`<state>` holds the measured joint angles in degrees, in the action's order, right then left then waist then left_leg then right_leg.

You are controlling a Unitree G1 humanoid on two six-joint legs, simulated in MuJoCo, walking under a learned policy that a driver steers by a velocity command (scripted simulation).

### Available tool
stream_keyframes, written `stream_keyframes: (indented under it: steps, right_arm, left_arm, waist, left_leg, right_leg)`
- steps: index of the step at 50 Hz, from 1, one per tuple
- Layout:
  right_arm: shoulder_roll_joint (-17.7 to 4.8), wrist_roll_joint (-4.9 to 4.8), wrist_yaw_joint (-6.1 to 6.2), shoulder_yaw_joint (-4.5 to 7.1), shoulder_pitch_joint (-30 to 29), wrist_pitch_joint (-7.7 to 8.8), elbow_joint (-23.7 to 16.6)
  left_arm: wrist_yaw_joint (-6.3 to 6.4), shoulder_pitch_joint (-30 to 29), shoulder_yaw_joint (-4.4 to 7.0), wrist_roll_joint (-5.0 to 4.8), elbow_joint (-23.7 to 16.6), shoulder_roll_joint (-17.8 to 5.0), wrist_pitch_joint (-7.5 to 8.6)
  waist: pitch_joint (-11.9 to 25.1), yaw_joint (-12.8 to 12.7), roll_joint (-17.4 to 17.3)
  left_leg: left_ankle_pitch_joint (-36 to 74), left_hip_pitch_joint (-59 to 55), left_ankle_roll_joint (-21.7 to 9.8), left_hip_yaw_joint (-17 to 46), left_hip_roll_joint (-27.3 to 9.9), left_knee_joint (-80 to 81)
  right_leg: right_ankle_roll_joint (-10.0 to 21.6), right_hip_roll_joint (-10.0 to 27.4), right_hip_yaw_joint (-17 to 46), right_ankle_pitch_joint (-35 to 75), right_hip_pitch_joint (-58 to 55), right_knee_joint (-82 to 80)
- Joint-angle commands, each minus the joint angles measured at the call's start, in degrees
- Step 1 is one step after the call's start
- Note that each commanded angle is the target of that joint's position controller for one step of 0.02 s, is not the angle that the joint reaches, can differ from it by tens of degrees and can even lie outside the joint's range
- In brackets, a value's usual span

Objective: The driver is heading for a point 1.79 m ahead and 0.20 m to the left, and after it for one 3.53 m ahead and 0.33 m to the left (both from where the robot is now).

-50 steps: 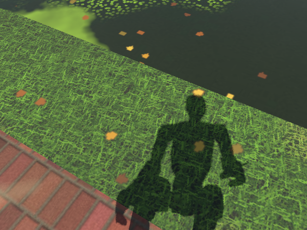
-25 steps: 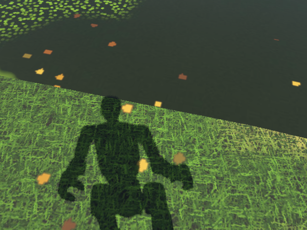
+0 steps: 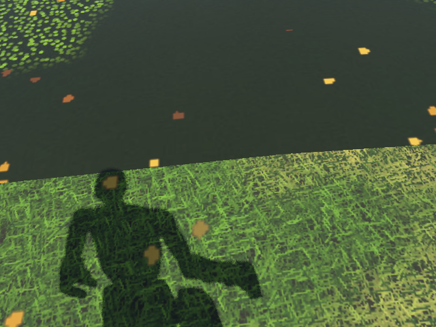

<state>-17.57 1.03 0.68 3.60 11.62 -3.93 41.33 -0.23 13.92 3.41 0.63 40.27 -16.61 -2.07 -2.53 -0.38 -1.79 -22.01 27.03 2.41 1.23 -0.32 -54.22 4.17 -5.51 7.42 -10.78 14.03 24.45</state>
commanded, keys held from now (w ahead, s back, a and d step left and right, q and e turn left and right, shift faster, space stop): e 0.02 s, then no key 0.22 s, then q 0.66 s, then no key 0.10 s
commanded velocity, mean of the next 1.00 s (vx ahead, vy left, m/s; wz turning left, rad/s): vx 0.00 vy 0.00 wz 0.15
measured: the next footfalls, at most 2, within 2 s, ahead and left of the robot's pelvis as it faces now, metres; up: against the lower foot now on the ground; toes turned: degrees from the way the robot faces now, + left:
left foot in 0.20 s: +0.05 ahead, +0.12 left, +0.00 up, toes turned -6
right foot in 0.54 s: -0.01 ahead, -0.08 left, +0.00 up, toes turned +5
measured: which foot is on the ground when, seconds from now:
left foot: up 0.00-0.18, down 0.20-0.54, up 0.56-0.86, down 0.88-1.00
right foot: down 0.00-0.20, up 0.22-0.52, down 0.54-0.88, up 0.90-1.00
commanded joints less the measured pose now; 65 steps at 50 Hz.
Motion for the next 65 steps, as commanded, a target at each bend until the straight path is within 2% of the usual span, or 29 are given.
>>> stream_keyframes:
  steps: [1,6,9,10,11,12,14,15,17,20,25,26,27,28,29,30,31,34,39,43,44,45,46,47,48,50,53,57,65]
  right_arm:
    - [-3.9,-0.2,0.34,0.58,-3.3,1.0,-5.5]
    - [-3.5,-1.07,0.78,0.0,-0.6,1.51,-5.3]
    - [-2.4,-0.46,1.43,-0.48,4.0,2.41,-4.0]
    - [-5.3,0.61,1.85,-0.28,3.1,2.98,-4.7]
    - [-10.7,0.54,1.46,0.5,-1.0,3.09,-6.5]
    - [-9.5,0.45,1.02,0.63,0.6,3.11,-5.4]
    - [-2.5,-0.02,0.33,-1.72,-4.1,3.77,-5.0]
    - [-1.6,0.1,0.29,-2.16,-5.8,4.0,-4.8]
    - [-3.5,-0.01,0.04,-1.56,-3.9,3.89,-3.6]
    - [-8.4,-0.62,-0.62,0.69,2.4,3.19,-1.8]
    - [-8.0,-0.9,-0.97,1.8,-0.5,1.98,-1.9]
    - [-7.3,-1.01,-1.03,1.76,-1.7,1.91,-2.3]
    - [-5.6,-1.27,-1.17,1.34,-2.2,2.09,-3.1]
    - [-2.5,-2.0,-1.34,0.64,-2.7,2.23,-4.8]
    - [-4.8,-0.61,-0.86,1.27,-1.4,1.87,-4.1]
    - [-6.7,0.09,-0.74,2.07,-0.3,1.45,-2.8]
    - [-6.4,0.0,-0.93,2.35,1.2,0.99,-1.6]
    - [-4.8,-0.23,-2.49,1.79,1.3,0.01,-1.5]
    - [-3.6,-0.95,-3.56,0.85,-2.9,-0.48,-4.4]
    - [-3.7,-0.67,-2.92,0.97,0.5,0.29,-4.3]
    - [-5.1,0.1,-2.34,1.27,2.0,1.09,-3.9]
    - [-11.7,0.72,-1.72,2.58,4.1,2.12,-4.4]
    - [-16.8,-0.52,-2.01,3.96,7.8,2.33,-4.0]
    - [-13.4,-1.11,-1.9,3.33,8.9,2.39,-3.3]
    - [-9.7,-1.06,-1.5,2.11,5.1,2.28,-3.5]
    - [-6.5,-0.74,-0.63,0.99,-1.3,2.01,-4.5]
    - [-3.1,-0.47,-0.24,-0.72,-1.3,2.88,-3.5]
    - [-6.6,0.65,-0.14,0.07,5.5,3.15,0.6]
    - [-6.1,0.52,0.48,0.5,6.9,6.65,3.6]
  left_arm:
    - [0.13,3.1,2.84,0.34,-2.6,-9.8,0.37]
    - [-0.15,0.1,2.52,0.8,-2.7,-9.2,0.12]
    - [0.31,-2.7,1.8,-0.35,-2.5,-7.6,-0.08]
    - [0.47,-0.9,0.86,-0.39,-2.7,-4.4,0.17]
    - [0.7,1.6,0.6,-0.43,-3.1,-3.2,0.35]
    - [0.83,0.1,1.69,1.0,-2.2,-7.3,-0.02]
    - [0.31,0.7,1.31,0.43,0.1,-5.4,-0.35]
    - [-0.02,1.6,0.76,0.53,1.0,-4.1,-0.49]
    - [-0.05,0.3,-0.02,0.66,1.7,-3.3,-0.43]
    - [1.05,-2.6,-0.01,-0.23,1.1,-4.3,-0.24]
    - [2.56,0.3,-0.45,-0.56,1.9,-3.3,0.96]
    - [2.87,1.4,-0.26,-0.16,2.2,-4.1,1.36]
    - [3.27,2.5,0.26,0.7,2.0,-6.7,1.72]
    - [3.5,0.4,1.43,1.13,1.6,-11.7,1.49]
    - [3.08,-0.5,1.45,1.31,1.2,-10.8,1.34]
    - [2.71,-1.1,0.51,1.02,0.5,-7.5,1.51]
    - [2.64,-3.1,-0.14,0.75,0.0,-5.5,1.5]
    - [3.0,-4.2,-0.17,1.16,0.1,-6.2,1.62]
    - [2.0,-1.5,0.91,1.03,1.1,-9.0,1.45]
    - [1.32,-3.0,1.6,0.19,1.2,-10.3,1.25]
    - [1.28,-1.4,1.6,0.28,1.8,-9.7,1.33]
    - [1.08,0.2,0.83,1.09,0.1,-6.3,1.08]
    - [1.97,-4.3,-0.15,1.12,-2.8,-4.3,-0.07]
    - [2.12,-4.7,0.1,1.09,-2.1,-6.0,-0.67]
    - [1.71,-4.6,0.2,0.3,-1.0,-5.8,-0.72]
    - [1.05,-2.9,0.56,0.43,0.9,-6.6,-0.27]
    - [-0.03,0.9,-0.05,0.23,4.0,-4.8,-0.82]
    - [-1.12,-2.9,0.15,1.15,4.0,-6.0,-0.83]
    - [-2.34,-5.0,0.46,1.37,4.1,-4.3,1.7]
  waist:
    - [4.7,-2.0,8.7]
    - [6.2,-0.8,9.5]
    - [5.9,2.5,7.1]
    - [6.0,1.1,-1.2]
    - [4.2,-1.0,-10.7]
    - [3.7,0.9,-9.1]
    - [1.0,-1.9,-4.5]
    - [1.4,-2.7,-7.0]
    - [1.4,-1.1,-8.9]
    - [3.2,1.7,-8.2]
    - [5.4,-0.6,-6.9]
    - [6.0,-1.2,-5.6]
    - [6.8,-1.4,-1.1]
    - [3.8,0.0,11.5]
    - [3.4,-1.0,15.5]
    - [2.4,-0.2,9.4]
    - [1.9,1.3,5.7]
    - [1.4,1.2,9.8]
    - [3.0,-1.7,11.8]
    - [3.9,1.2,10.3]
    - [4.7,2.2,5.6]
    - [5.5,1.6,-9.6]
    - [5.5,4.2,-14.7]
    - [5.1,4.3,-7.5]
    - [1.9,2.4,-4.9]
    - [0.9,-0.1,-4.6]
    - [5.3,-0.7,-3.1]
    - [0.3,3.5,-6.4]
    - [-3.1,3.0,-2.0]
  left_leg:
    - [-2.0,5.4,-0.5,1.1,0.4,4.5]
    - [-2.5,-6.8,-2.5,-0.4,2.2,14.0]
    - [9.4,-20.1,-4.1,0.1,1.2,33.5]
    - [7.4,-23.4,-5.8,10.1,-8.6,39.5]
    - [16.3,-22.0,-11.0,23.6,-19.8,42.0]
    - [18.7,-15.3,-16.4,24.2,-21.9,40.7]
    - [16.8,-10.9,-14.2,16.2,-14.4,40.9]
    - [17.7,-11.7,-12.1,13.1,-11.2,40.6]
    - [25.3,-16.1,-11.3,11.4,-7.8,37.3]
    - [34.1,-23.5,-13.2,16.5,-9.5,33.0]
    - [33.4,-19.7,-11.5,20.5,-8.3,30.6]
    - [29.8,-15.1,-9.7,19.9,-6.9,29.3]
    - [22.6,-8.7,-7.4,17.5,-4.2,25.5]
    - [7.2,0.4,-4.7,7.7,4.3,17.7]
    - [-11.0,1.1,-4.2,0.7,6.0,4.5]
    - [-12.5,1.6,-3.9,1.4,3.9,-5.0]
    - [-10.0,0.9,-3.4,2.0,3.0,-8.6]
    - [-4.7,2.2,-1.5,0.0,2.3,-4.8]
    - [-5.0,-4.8,-1.7,-3.6,1.5,9.2]
    - [4.0,-14.3,-3.8,-6.8,3.3,25.3]
    - [10.8,-19.9,-4.7,-2.2,2.2,32.5]
    - [23.0,-27.5,-7.8,18.2,-12.4,37.3]
    - [38.6,-24.2,-17.8,29.8,-22.5,36.8]
    - [38.1,-23.4,-20.3,26.5,-21.3,36.5]
    - [34.3,-20.5,-19.1,20.9,-17.7,36.6]
    - [32.3,-19.6,-14.7,14.1,-11.1,37.3]
    - [36.8,-21.3,-13.3,8.3,-9.6,37.5]
    - [-3.5,-24.2,-13.9,13.8,-12.0,46.8]
    - [-5.8,-29.1,-15.1,10.7,-16.3,50.2]
  right_leg:
    - [10.5,15.4,17.5,17.2,-10.6,-3.9]
    - [8.2,13.9,18.3,22.5,-4.9,-1.8]
    - [3.0,10.1,18.0,12.8,1.7,1.2]
    - [-0.5,5.9,13.5,0.4,6.1,7.1]
    - [-2.7,-4.5,3.4,-16.1,12.5,13.5]
    - [-3.3,-2.1,1.9,-21.7,8.8,23.1]
    - [-4.2,-0.1,3.3,-15.3,4.3,24.8]
    - [-4.8,1.0,1.1,-13.0,2.9,22.2]
    - [-5.8,1.7,-4.0,-12.9,2.7,14.9]
    - [-5.6,0.7,-5.6,-14.2,5.6,10.6]
    - [-3.6,1.1,-5.8,-6.3,-2.1,-0.8]
    - [-2.7,2.7,-4.5,-3.3,-7.1,-3.7]
    - [-0.8,8.8,0.7,-3.3,-12.3,-6.3]
    - [4.3,18.3,10.9,5.1,-12.4,-9.3]
    - [10.9,27.1,14.7,18.6,-9.3,-8.8]
    - [13.2,27.4,12.3,26.3,-7.7,-8.2]
    - [12.0,24.6,7.5,27.6,-6.6,-7.2]
    - [7.4,18.1,-1.3,28.1,-10.3,-5.3]
    - [6.8,20.1,-3.8,25.9,-11.0,-2.6]
    - [3.3,19.7,-7.0,20.5,-6.7,4.9]
    - [0.2,17.6,-9.6,12.1,-2.2,11.1]
    - [-4.2,11.6,-14.8,-10.4,10.6,26.3]
    - [-5.2,4.0,-10.2,-27.4,18.3,34.4]
    - [-5.2,6.3,-6.0,-25.5,17.8,39.9]
    - [-4.9,7.3,-5.3,-20.7,17.6,40.6]
    - [-5.1,8.0,-5.7,-13.1,15.4,36.6]
    - [-5.9,7.1,-6.5,-9.6,9.1,32.2]
    - [-4.9,5.8,-6.1,-9.4,14.8,26.4]
    - [-3.3,7.1,-4.4,-6.0,23.8,24.2]
Over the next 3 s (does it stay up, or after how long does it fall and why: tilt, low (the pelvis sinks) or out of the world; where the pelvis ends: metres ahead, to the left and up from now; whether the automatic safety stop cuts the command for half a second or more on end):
stays up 0.64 0.00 -0.01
